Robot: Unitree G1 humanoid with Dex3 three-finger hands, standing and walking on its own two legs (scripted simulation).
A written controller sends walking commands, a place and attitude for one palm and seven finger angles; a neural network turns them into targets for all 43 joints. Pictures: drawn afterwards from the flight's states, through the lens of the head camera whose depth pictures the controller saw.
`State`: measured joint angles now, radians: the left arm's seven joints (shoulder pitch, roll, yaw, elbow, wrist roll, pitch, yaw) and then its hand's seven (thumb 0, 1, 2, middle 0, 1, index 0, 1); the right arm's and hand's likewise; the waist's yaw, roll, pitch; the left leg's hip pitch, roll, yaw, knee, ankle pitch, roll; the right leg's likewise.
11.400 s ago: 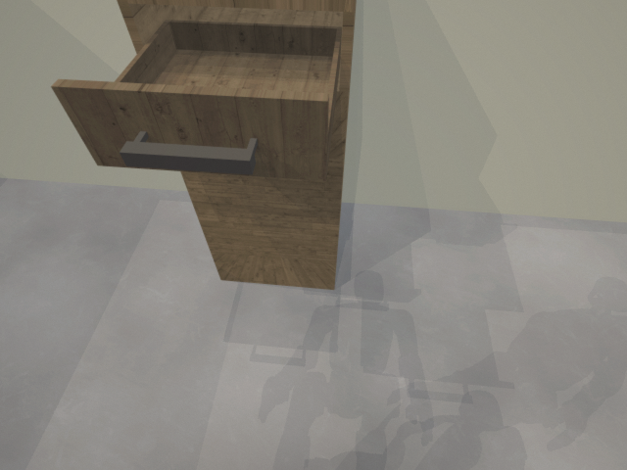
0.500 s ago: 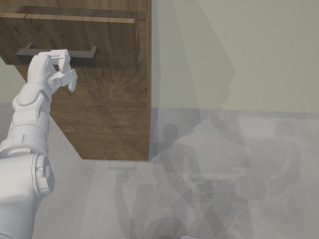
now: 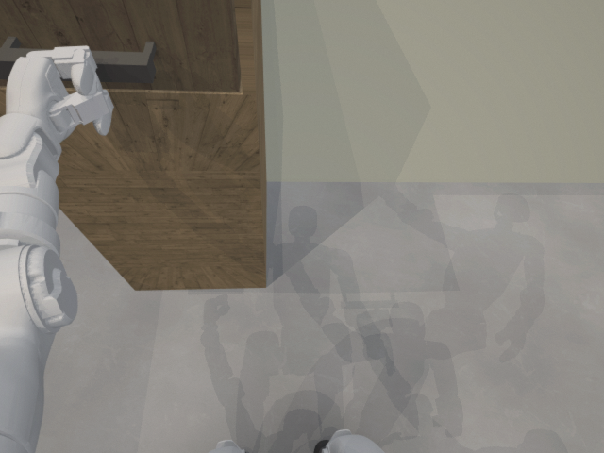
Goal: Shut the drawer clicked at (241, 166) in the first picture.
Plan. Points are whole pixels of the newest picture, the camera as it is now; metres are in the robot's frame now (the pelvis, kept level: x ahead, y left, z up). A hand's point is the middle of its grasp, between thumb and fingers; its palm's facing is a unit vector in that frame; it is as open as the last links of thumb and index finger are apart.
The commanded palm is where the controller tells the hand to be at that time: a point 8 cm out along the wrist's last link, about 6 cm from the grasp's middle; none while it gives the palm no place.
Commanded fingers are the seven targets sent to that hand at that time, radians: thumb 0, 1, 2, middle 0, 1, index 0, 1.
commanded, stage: push the drawer shut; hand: left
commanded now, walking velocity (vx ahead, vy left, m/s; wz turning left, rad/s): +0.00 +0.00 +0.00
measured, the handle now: (78, 55) +0.60 +0.23 +0.15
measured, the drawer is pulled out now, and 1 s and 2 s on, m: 0.00 0.00 0.00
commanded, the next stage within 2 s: pull the fist back off the drawer in 0.12 s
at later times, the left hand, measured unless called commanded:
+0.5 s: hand (95, 97) +0.52 +0.20 +0.15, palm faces -0.05 -1.00 -0.01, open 3.2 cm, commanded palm +0.52 +0.23 +0.15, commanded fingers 0.00 0.90 0.90 -1.40 -1.60 -1.40 -1.60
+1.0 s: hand (112, 103) +0.52 +0.18 +0.15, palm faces -0.04 -1.00 +0.00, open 3.3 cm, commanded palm +0.49 +0.24 +0.15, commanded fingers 0.00 0.90 0.90 -1.40 -1.60 -1.40 -1.60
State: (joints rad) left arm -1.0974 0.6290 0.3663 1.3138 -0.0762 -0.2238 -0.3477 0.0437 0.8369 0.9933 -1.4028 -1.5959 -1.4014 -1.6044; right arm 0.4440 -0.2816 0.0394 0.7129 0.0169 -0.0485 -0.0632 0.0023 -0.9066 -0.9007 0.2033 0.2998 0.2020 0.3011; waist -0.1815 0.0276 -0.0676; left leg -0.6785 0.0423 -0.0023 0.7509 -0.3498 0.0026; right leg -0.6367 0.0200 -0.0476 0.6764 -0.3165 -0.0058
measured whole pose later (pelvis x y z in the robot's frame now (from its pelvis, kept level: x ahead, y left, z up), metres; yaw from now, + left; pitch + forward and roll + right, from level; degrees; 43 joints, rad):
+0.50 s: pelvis -0.01 +0.01 +0.00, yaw +0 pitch +17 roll -3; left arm -1.18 0.65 0.32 1.34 -0.08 -0.20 -0.32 0.04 0.75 0.99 -1.40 -1.60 -1.40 -1.60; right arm 0.45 -0.29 0.05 0.71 0.01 -0.07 -0.06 0.00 -0.91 -0.90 0.20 0.30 0.20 0.30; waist -0.20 0.02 -0.07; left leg -0.75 0.04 -0.02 0.79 -0.34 0.01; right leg -0.69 0.01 -0.06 0.70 -0.30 0.00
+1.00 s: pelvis +0.02 +0.00 +0.00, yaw -2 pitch +14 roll -2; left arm -0.91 0.52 0.41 1.12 -0.11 -0.20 -0.29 0.02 0.90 0.91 -1.40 -1.60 -1.40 -1.60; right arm 0.43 -0.27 0.03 0.64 0.02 0.00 -0.04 0.00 -0.91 -0.90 0.20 0.30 0.20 0.30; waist -0.15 0.04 -0.11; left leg -0.61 0.05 0.04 0.74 -0.38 0.01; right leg -0.59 0.03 -0.01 0.68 -0.34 0.00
